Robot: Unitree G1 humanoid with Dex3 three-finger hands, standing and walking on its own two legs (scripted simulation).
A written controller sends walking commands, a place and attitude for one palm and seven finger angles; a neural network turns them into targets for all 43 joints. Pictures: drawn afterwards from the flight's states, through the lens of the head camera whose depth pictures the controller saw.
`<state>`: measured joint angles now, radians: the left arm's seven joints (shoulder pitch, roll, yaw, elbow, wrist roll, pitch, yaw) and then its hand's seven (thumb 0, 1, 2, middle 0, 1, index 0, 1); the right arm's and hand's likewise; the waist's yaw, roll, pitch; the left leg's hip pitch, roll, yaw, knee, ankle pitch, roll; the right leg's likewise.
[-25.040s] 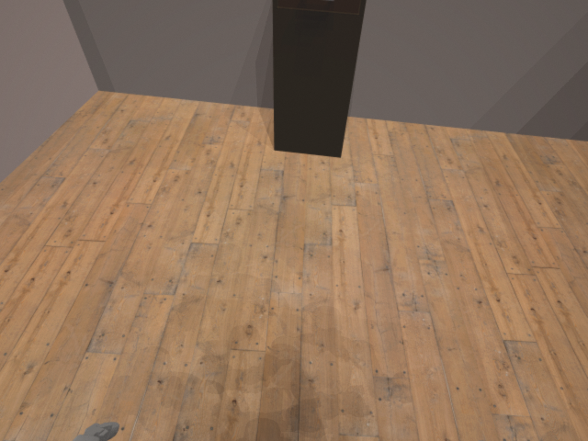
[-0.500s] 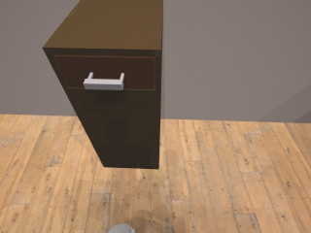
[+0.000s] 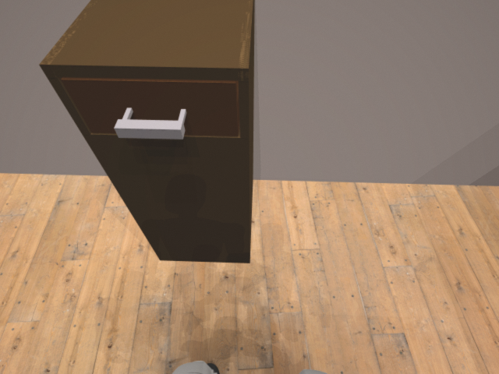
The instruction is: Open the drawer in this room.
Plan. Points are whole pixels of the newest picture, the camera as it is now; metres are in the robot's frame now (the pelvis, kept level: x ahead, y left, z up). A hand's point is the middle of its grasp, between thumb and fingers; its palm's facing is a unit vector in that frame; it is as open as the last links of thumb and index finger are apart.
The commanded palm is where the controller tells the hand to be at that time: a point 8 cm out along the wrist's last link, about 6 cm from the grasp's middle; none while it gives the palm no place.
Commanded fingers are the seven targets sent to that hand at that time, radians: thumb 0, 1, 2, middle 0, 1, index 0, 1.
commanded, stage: come to a stop and stand still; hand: left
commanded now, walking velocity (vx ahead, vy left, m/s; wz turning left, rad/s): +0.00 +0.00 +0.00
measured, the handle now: (153, 121) +0.55 +0.24 +0.05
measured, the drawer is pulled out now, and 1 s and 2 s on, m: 0.00 0.00 0.00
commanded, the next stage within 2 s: look again from close up in 0.58 s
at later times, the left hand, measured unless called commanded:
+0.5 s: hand out of the picture -0.01 +0.13 -0.17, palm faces +0.10 -0.98 -0.19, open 7.2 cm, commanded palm none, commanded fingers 0.00 0.90 0.90 -0.20 -0.30 -0.20 -0.30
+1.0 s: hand out of the picture -0.05 +0.15 -0.17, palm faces +0.05 -0.98 -0.19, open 7.4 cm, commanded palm none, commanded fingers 0.00 0.90 0.90 -0.20 -0.30 -0.20 -0.30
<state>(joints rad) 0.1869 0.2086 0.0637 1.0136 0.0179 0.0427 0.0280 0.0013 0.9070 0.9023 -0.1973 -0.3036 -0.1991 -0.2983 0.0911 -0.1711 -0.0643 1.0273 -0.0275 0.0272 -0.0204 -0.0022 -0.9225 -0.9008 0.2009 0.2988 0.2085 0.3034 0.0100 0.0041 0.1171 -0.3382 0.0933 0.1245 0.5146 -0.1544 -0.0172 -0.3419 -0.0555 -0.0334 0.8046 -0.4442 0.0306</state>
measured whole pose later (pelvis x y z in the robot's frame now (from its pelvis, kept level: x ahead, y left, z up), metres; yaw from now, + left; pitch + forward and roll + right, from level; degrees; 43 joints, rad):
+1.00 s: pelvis -0.04 -0.01 +0.01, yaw +1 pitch -1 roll +0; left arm 0.31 0.13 -0.01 1.12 0.01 -0.02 0.03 0.00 0.91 0.90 -0.20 -0.30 -0.20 -0.30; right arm 0.37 -0.12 0.03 1.08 -0.02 -0.03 -0.02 0.01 -0.91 -0.90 0.19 0.30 0.20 0.30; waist -0.01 0.03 0.00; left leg -0.12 -0.02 0.06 0.48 -0.33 0.04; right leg -0.25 -0.03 -0.08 0.49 -0.21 -0.01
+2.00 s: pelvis +0.05 +0.00 +0.00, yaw +0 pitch +0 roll +1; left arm 0.29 0.13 0.02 1.08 0.02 0.00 0.05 0.00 0.91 0.90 -0.20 -0.30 -0.20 -0.30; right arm 0.19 -0.16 -0.02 1.05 -0.01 -0.03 -0.05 0.01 -0.94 -0.90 0.20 0.30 0.20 0.30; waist 0.02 -0.01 0.05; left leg -0.21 0.00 0.10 0.51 -0.31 0.03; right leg -0.19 -0.05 -0.05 0.56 -0.36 0.02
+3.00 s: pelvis +0.01 +0.00 +0.00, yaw +1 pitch -1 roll -1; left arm 0.33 0.13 0.00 1.09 0.02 -0.02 0.04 0.00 0.90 0.90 -0.20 -0.30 -0.20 -0.30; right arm 0.31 -0.15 0.01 1.08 -0.02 -0.02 -0.03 0.03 -0.94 -0.90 0.20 0.30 0.20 0.30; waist 0.00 0.01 0.00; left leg -0.24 0.01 0.05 0.56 -0.30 0.03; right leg -0.20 -0.02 -0.07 0.53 -0.31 0.00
